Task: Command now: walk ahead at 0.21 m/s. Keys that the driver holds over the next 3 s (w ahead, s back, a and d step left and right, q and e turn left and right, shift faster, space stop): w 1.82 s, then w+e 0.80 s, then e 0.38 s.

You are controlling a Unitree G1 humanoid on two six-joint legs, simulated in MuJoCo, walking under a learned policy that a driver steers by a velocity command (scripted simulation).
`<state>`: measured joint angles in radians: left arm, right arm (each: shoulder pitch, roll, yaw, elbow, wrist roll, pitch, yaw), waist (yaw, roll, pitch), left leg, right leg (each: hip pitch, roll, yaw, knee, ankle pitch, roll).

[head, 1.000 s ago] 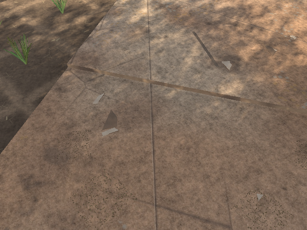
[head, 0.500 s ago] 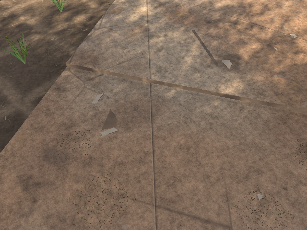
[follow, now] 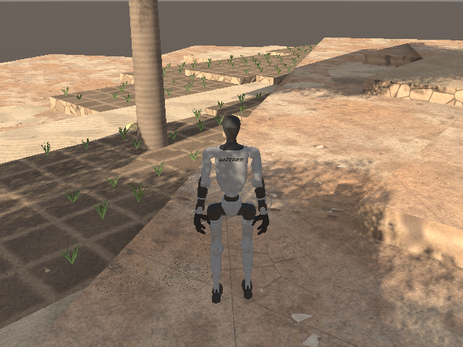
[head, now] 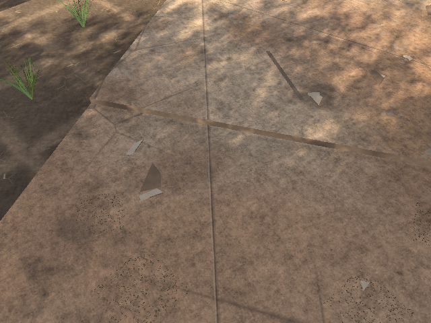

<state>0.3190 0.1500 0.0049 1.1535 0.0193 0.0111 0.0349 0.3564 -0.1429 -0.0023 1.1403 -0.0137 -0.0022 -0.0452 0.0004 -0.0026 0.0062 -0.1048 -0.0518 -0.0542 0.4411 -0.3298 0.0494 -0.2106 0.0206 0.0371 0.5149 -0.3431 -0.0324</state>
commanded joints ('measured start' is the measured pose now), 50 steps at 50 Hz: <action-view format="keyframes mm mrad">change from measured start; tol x32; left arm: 1 -42 33 6 -77 19 -18 -15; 10 439 233 88 3 -8 -81 -28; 50 -327 61 30 -302 -2 -57 -67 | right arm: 1 163 -155 -41 5 0 2 0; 25 -394 -56 -27 -270 -2 -44 75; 32 189 -278 -112 -127 -38 -69 33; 50 198 -125 -34 -74 4 -111 35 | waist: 1 -53 160 209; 10 160 -303 69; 33 -113 158 -259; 50 -55 70 105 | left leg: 1 -83 257 -369 -278 -540 167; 7 -223 228 -248 -174 -184 149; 12 -631 89 20 686 -56 55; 30 -63 -36 190 88 222 118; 33 385 461 -690 -174 -84 338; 38 -111 275 -204 -304 138 193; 50 85 198 18 -302 623 111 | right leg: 1 -257 24 -73 149 -153 -33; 8 243 1 -67 -97 32 -54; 10 414 -384 597 -382 -286 -173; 29 274 -213 -30 -99 1182 -97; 31 129 -174 -53 287 931 -90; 33 -338 70 -20 914 -150 -69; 50 -421 -78 -136 168 366 -6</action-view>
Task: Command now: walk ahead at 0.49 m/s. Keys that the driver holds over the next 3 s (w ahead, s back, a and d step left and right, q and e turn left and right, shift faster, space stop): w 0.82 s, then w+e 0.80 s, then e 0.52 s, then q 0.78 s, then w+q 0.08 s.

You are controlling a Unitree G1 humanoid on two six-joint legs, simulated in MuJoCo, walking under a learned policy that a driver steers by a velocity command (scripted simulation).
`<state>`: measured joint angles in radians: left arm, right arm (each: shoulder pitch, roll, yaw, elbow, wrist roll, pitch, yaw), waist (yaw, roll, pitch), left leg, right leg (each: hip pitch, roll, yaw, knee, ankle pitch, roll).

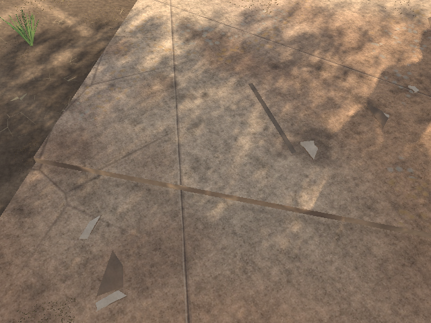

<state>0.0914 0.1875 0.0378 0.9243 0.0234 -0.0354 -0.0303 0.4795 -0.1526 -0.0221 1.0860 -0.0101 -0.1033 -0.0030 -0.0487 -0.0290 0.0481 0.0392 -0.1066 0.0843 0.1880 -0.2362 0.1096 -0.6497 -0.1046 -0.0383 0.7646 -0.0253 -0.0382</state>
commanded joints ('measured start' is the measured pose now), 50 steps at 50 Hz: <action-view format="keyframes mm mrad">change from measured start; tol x32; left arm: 1 -123 27 -4 -81 -6 -12 0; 10 416 264 82 46 41 -47 34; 50 149 50 26 11 3 8 -2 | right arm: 1 91 -118 -14 -15 -3 -9 -10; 31 -536 -86 -19 -268 -11 46 30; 37 7 -234 -80 -127 -50 8 -7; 50 -75 -130 -40 -90 -5 -22 -5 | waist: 1 -13 99 63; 10 154 -194 -339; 50 58 85 37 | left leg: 1 -18 263 -121 -38 556 54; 7 114 305 -92 272 1010 50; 11 -630 72 -143 1181 -230 -1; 32 -657 151 0 399 158 -32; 36 -176 79 17 266 123 49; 38 302 555 -716 137 35 257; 50 -153 316 -79 -83 290 24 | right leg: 1 15 57 -66 -112 42 -7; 8 495 147 -70 -320 -79 -127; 10 997 -337 648 -411 -169 -337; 16 500 -117 236 -597 15 -176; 35 772 -106 39 -325 698 -121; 37 474 -13 -28 164 268 -83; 38 127 186 -38 521 -500 -47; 50 -21 12 67 277 -66 -17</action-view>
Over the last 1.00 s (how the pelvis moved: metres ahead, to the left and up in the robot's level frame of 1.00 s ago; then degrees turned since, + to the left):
0.47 -0.03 0.00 0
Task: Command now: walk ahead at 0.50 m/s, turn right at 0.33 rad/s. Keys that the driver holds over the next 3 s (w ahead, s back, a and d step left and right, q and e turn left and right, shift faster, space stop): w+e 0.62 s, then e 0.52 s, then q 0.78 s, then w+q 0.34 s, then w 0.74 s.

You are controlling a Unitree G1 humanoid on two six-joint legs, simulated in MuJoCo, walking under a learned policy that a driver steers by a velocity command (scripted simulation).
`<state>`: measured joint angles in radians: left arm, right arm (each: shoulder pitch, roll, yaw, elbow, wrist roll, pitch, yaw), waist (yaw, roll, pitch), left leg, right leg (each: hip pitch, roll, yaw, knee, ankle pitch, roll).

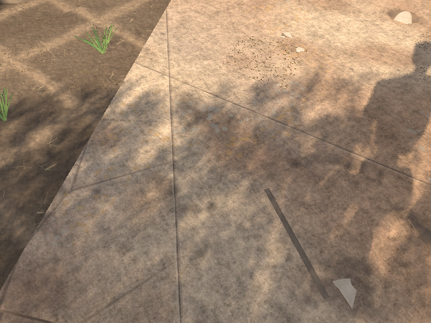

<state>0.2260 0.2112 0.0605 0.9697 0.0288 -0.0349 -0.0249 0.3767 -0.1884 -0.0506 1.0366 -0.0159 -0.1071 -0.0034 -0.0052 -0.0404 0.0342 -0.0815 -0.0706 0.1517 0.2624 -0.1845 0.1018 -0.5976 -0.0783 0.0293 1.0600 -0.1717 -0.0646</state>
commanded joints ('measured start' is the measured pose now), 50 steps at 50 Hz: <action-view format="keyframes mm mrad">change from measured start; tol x32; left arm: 1 -22 26 2 -48 -5 6 -9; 50 -23 98 19 -304 -7 81 -26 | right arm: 1 39 -91 -9 -39 0 -18 -7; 50 -180 -196 -25 -346 -13 58 -17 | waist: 1 8 96 58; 50 17 189 -117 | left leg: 1 -20 275 -123 -159 266 24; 14 212 326 83 355 1148 3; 16 -160 284 80 776 730 -44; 17 -558 106 39 1177 -288 -98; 18 -701 80 -139 1292 -266 -89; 33 -460 131 -127 445 17 -160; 37 31 68 -83 225 26 -99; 39 189 505 -736 31 160 62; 50 -116 378 -86 60 438 84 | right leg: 1 -89 -11 -8 -60 112 12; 12 31 111 -219 -401 -40 -81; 15 450 200 -247 -503 -18 -152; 17 1013 -192 352 -631 -10 -348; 24 383 -42 186 -869 26 -222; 36 470 -6 193 -599 466 -81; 39 39 229 46 115 -363 7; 50 141 50 -50 -139 -147 59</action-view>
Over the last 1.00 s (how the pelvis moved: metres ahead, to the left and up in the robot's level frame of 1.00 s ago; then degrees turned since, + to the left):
0.56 0.02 0.00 -3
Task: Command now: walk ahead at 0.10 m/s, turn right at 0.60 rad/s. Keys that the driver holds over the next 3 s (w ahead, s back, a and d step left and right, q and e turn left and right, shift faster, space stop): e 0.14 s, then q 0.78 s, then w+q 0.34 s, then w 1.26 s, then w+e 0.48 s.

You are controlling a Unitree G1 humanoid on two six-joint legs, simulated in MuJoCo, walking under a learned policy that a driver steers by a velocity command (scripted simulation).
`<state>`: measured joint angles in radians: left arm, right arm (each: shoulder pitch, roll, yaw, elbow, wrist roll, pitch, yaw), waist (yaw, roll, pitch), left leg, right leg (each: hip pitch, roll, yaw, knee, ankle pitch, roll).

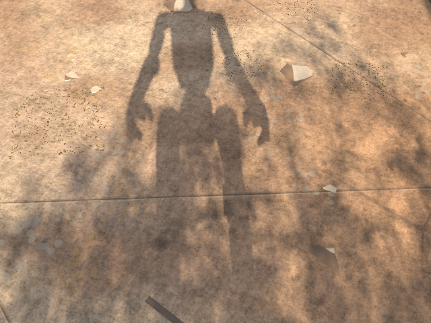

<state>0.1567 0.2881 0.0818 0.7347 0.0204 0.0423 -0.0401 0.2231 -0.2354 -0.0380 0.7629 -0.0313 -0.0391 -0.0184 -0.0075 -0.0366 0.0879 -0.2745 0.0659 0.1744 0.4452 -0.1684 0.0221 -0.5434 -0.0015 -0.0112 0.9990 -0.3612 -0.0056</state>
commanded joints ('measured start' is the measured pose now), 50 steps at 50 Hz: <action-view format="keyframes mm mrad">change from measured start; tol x16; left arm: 1 33 23 -4 -82 0 6 -13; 50 5 65 -18 -144 -4 -21 52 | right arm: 1 -30 -157 -41 -77 2 -5 0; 29 84 -62 -26 -87 25 83 42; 33 170 -264 -84 -102 5 64 25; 50 18 -225 -91 -169 2 89 44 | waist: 1 18 195 -171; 7 16 161 -153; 9 8 -274 -196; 29 -29 -68 -166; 32 -54 354 -57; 35 5 127 -55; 50 -16 190 -117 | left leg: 1 62 243 -89 -118 383 156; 8 -29 200 -1 178 13 16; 9 -242 67 71 452 -402 -65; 10 -268 -10 -73 577 -492 -66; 29 30 -68 -80 130 -188 13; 32 129 308 -696 -169 343 234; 33 124 320 -671 -164 404 303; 37 147 117 -450 -121 358 210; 46 154 96 -557 -82 202 220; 50 3 52 -667 -139 -322 213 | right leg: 1 119 -27 -23 -123 57 -4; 7 289 20 -79 -455 93 -45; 10 452 -410 466 -685 662 -274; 16 400 -220 77 -678 744 -170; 29 360 -273 34 -551 478 -179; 32 -47 55 -111 -140 -234 14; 34 -55 7 41 107 -185 21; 50 201 65 27 -335 -111 12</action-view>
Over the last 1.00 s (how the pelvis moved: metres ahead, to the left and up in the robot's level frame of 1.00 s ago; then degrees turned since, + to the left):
0.45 -0.08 0.02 -34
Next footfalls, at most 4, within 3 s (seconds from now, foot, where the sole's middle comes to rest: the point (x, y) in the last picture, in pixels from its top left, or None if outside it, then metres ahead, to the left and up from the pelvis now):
0.16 right None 0.11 -0.12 -0.78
0.62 left None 0.06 0.07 -0.78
1.06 right None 0.11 -0.12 -0.78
1.54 left None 0.24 0.21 -0.78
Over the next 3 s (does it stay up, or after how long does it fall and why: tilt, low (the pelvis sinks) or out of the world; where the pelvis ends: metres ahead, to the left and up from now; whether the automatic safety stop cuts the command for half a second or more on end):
stays up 0.83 0.49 0.00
